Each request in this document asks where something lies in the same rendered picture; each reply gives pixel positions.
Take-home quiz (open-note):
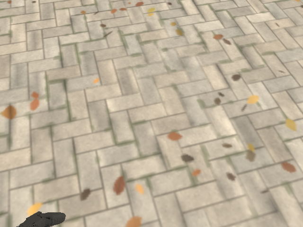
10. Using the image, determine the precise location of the robot left hand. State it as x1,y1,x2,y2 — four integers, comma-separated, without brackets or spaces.
16,211,66,227

